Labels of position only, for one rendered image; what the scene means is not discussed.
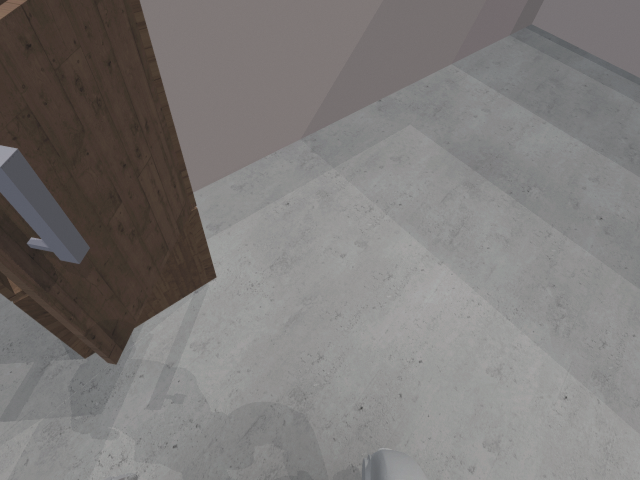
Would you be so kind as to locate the handle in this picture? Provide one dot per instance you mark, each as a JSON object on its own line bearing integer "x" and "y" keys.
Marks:
{"x": 24, "y": 190}

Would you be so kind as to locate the cupboard door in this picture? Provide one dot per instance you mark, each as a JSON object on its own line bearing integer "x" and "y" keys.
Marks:
{"x": 78, "y": 99}

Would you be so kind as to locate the robot right thigh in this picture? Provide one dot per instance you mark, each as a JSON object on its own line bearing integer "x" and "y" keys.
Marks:
{"x": 391, "y": 465}

